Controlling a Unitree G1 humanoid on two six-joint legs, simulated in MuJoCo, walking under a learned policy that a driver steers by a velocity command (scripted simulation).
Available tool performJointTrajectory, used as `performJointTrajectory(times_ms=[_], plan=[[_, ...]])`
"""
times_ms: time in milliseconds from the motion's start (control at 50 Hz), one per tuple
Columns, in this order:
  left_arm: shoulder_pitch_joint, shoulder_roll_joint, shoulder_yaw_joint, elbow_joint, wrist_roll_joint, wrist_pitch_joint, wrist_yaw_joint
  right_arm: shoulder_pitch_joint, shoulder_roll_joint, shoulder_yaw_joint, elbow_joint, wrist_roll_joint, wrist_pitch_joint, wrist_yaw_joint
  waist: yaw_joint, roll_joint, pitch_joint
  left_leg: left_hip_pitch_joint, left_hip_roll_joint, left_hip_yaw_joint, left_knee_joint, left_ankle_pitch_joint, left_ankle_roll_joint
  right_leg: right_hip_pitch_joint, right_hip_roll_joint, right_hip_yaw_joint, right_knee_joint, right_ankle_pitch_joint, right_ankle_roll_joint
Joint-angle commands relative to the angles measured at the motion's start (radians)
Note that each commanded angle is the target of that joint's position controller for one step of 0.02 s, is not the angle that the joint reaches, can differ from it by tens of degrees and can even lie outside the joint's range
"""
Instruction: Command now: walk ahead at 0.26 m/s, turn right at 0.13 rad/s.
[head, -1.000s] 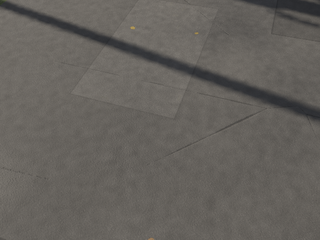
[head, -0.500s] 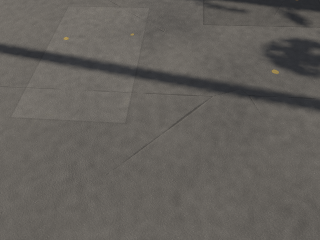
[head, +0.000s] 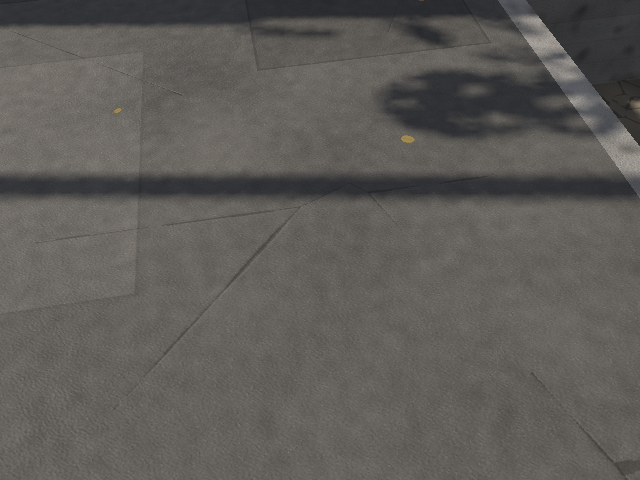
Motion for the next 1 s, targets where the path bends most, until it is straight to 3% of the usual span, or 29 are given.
performJointTrajectory(times_ms=[20, 60, 100, 120, 140, 160, 180, 200, 240, 280, 380, 480, 520, 560, 580, 600, 620, 640, 660, 680, 740, 780, 840, 900, 960, 1000], plan=[[0.049, 0.149, 0.032, -0.022, 0.009, -0.025, 0.002, -0.058, -0.061, -0.002, -0.069, 0.002, -0.038, 0.009, 0.033, -0.127, 0.001, -0.021, 0.001, 0.030, -0.088, -0.018, 0.037, 0.036, -0.293, 0.305, -0.180, -0.347, -0.150], [0.028, 0.157, 0.031, -0.017, 0.007, -0.032, 0.001, -0.022, -0.059, 0.002, -0.056, 0.011, -0.047, 0.010, 0.008, -0.112, 0.022, 0.099, -0.012, 0.047, -0.186, -0.002, 0.076, -0.044, -0.294, 0.282, -0.171, -0.376, -0.137], [-0.009, 0.141, 0.024, -0.017, 0.000, -0.037, 0.004, 0.087, -0.041, 0.007, -0.012, 0.013, -0.060, 0.004, -0.060, -0.060, 0.038, 0.345, -0.039, 0.051, -0.363, 0.068, 0.111, -0.204, -0.251, 0.213, -0.099, -0.418, -0.095], [-0.034, 0.098, 0.010, -0.029, 0.004, -0.046, 0.006, 0.163, -0.068, 0.002, 0.010, 0.010, -0.071, -0.002, -0.093, 0.015, 0.038, 0.456, 0.032, -0.081, -0.440, -0.026, 0.128, -0.303, -0.201, 0.137, 0.031, -0.404, -0.056], [-0.057, 0.026, -0.011, -0.058, -0.003, -0.059, 0.000, 0.256, -0.155, -0.014, 0.020, 0.003, -0.080, -0.008, -0.117, 0.202, 0.002, 0.538, 0.266, -0.460, -0.605, -0.309, 0.196, -0.416, -0.082, -0.072, 0.328, -0.345, 0.006], [-0.119, 0.106, 0.006, -0.086, 0.015, -0.067, 0.001, 0.276, -0.220, -0.037, 0.042, 0.010, -0.079, 0.005, -0.116, 0.165, 0.110, 0.467, 0.367, -0.712, -0.690, -0.416, 0.278, -0.582, -0.049, -0.152, 0.439, -0.343, 0.025], [-0.124, 0.131, 0.013, -0.084, 0.023, -0.074, -0.006, 0.238, -0.185, -0.034, 0.034, 0.016, -0.080, 0.014, -0.077, 0.075, 0.154, 0.410, 0.349, -0.683, -0.675, -0.399, 0.296, -0.579, -0.114, -0.106, 0.512, -0.260, 0.033], [-0.112, 0.125, 0.011, -0.068, 0.018, -0.081, -0.017, 0.197, -0.147, -0.026, 0.023, 0.022, -0.087, 0.021, -0.054, 0.061, 0.149, 0.389, 0.289, -0.593, -0.666, -0.307, 0.274, -0.554, -0.136, -0.103, 0.533, -0.179, 0.050], [-0.109, 0.109, 0.006, -0.052, 0.022, -0.085, -0.031, 0.190, -0.114, -0.022, 0.026, 0.025, -0.098, 0.017, -0.043, 0.095, 0.106, 0.390, 0.197, -0.442, -0.669, -0.069, 0.238, -0.504, -0.157, -0.134, 0.540, -0.088, 0.083], [-0.137, 0.084, -0.003, -0.059, 0.029, -0.079, -0.037, 0.237, -0.090, -0.020, 0.053, 0.030, -0.106, 0.011, -0.048, 0.094, 0.068, 0.406, 0.151, -0.364, -0.645, 0.162, 0.234, -0.497, -0.157, -0.160, 0.547, -0.027, 0.109], [-0.305, 0.058, -0.020, -0.119, 0.016, -0.069, -0.037, 0.346, -0.086, -0.029, 0.093, 0.030, -0.100, 0.001, -0.095, 0.092, 0.063, 0.419, 0.126, -0.324, -0.596, 0.449, 0.241, -0.539, -0.151, -0.199, 0.441, 0.032, 0.149], [-0.428, 0.054, -0.035, -0.173, -0.003, -0.078, -0.039, 0.380, -0.105, -0.038, 0.099, 0.019, -0.091, -0.011, -0.122, 0.113, 0.058, 0.404, 0.131, -0.347, -0.518, 0.632, 0.228, -0.421, -0.111, -0.204, 0.249, 0.068, 0.132], [-0.353, 0.079, -0.029, -0.159, -0.008, -0.083, -0.028, 0.323, -0.120, -0.043, 0.082, 0.019, -0.091, -0.016, -0.067, 0.117, 0.034, 0.354, 0.139, -0.359, -0.471, 0.705, 0.189, -0.249, -0.098, -0.189, 0.174, 0.065, 0.105], [-0.130, 0.133, -0.006, -0.089, -0.011, -0.094, -0.003, 0.267, -0.141, -0.048, 0.065, 0.025, -0.099, -0.008, 0.040, 0.077, -0.076, 0.290, 0.084, -0.319, -0.244, 0.866, 0.140, 0.074, -0.078, -0.187, 0.088, 0.062, 0.060], [0.018, 0.176, 0.009, -0.056, 0.006, -0.105, 0.015, 0.267, -0.120, -0.044, 0.058, 0.032, -0.109, 0.001, 0.100, 0.029, -0.182, 0.200, 0.037, -0.268, -0.042, 0.732, 0.123, 0.289, -0.183, -0.108, 0.081, 0.005, 0.024], [0.148, 0.241, 0.025, -0.046, 0.036, -0.108, 0.029, 0.344, -0.013, -0.020, 0.038, 0.050, -0.118, 0.000, 0.098, -0.149, -0.329, 0.020, -0.047, -0.170, 0.250, 0.248, 0.106, 0.516, -0.461, 0.239, 0.042, -0.242, -0.044], [0.138, 0.276, 0.037, -0.014, 0.021, -0.092, 0.021, 0.439, -0.031, -0.023, 0.047, 0.046, -0.111, 0.002, 0.038, -0.306, -0.349, -0.134, -0.132, -0.107, 0.419, -0.142, 0.096, 0.499, -0.570, 0.663, -0.121, -0.295, -0.141], [0.043, 0.186, 0.025, -0.025, 0.004, -0.088, 0.012, 0.379, -0.073, -0.029, 0.064, 0.013, -0.100, 0.001, 0.006, -0.155, -0.162, -0.203, -0.057, -0.114, 0.490, -0.060, 0.107, 0.348, -0.523, 0.590, -0.136, -0.369, -0.152], [-0.025, 0.110, 0.009, -0.033, -0.006, -0.092, 0.004, 0.269, -0.064, -0.024, 0.045, -0.002, -0.101, 0.012, 0.008, -0.059, -0.051, -0.205, -0.027, -0.096, 0.466, 0.013, 0.109, 0.220, -0.463, 0.425, -0.139, -0.283, -0.146], [-0.052, 0.078, -0.001, -0.024, -0.002, -0.097, -0.001, 0.213, -0.048, -0.021, 0.028, -0.006, -0.102, 0.019, -0.012, -0.045, 0.001, -0.195, 0.007, -0.077, 0.411, 0.049, 0.107, 0.139, -0.404, 0.306, -0.155, -0.146, -0.130], [0.001, 0.070, -0.007, 0.027, -0.013, -0.119, -0.009, 0.174, -0.034, -0.014, 0.004, -0.026, -0.089, 0.032, -0.047, -0.106, -0.011, -0.142, 0.036, -0.029, 0.309, 0.051, 0.075, 0.083, -0.324, 0.174, -0.155, 0.208, -0.131], [0.044, 0.082, -0.002, 0.052, -0.022, -0.125, -0.009, 0.128, -0.020, -0.005, -0.016, -0.026, -0.084, 0.037, -0.050, -0.097, -0.013, -0.159, 0.045, -0.003, 0.238, 0.060, 0.050, 0.075, -0.315, 0.144, -0.172, 0.260, -0.149], [0.086, 0.096, 0.005, 0.075, -0.025, -0.115, -0.002, -0.040, -0.004, 0.014, -0.078, -0.021, -0.083, 0.042, -0.023, -0.091, 0.038, -0.174, 0.055, 0.029, 0.054, 0.164, 0.014, 0.019, -0.288, 0.109, -0.216, 0.205, -0.146], [0.130, 0.111, 0.014, 0.090, -0.023, -0.110, -0.004, -0.157, -0.003, 0.026, -0.116, -0.007, -0.084, 0.044, 0.009, -0.089, 0.038, -0.100, 0.031, 0.045, -0.093, 0.279, -0.001, -0.003, -0.268, 0.093, -0.204, 0.236, -0.117], [0.161, 0.128, 0.021, 0.101, -0.019, -0.103, -0.004, -0.206, -0.021, 0.025, -0.140, 0.004, -0.090, 0.031, 0.020, -0.084, 0.030, -0.032, 0.004, 0.040, -0.165, 0.299, 0.004, 0.026, -0.276, 0.115, -0.132, 0.361, -0.089], [0.164, 0.136, 0.026, 0.104, -0.019, -0.092, 0.004, -0.151, -0.036, 0.020, -0.129, 0.004, -0.102, 0.016, -0.004, -0.090, 0.009, 0.063, -0.026, 0.033, -0.240, 0.279, 0.020, 0.054, -0.257, 0.125, -0.020, 0.501, -0.048]])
